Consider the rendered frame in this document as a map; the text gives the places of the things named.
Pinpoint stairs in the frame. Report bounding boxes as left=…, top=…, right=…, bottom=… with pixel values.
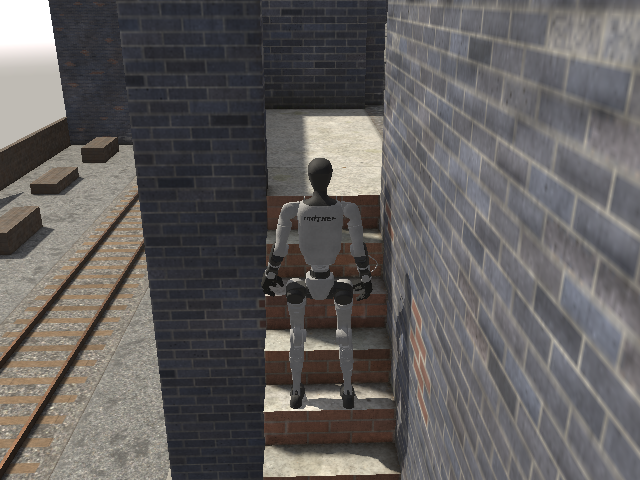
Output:
left=263, top=195, right=401, bottom=480

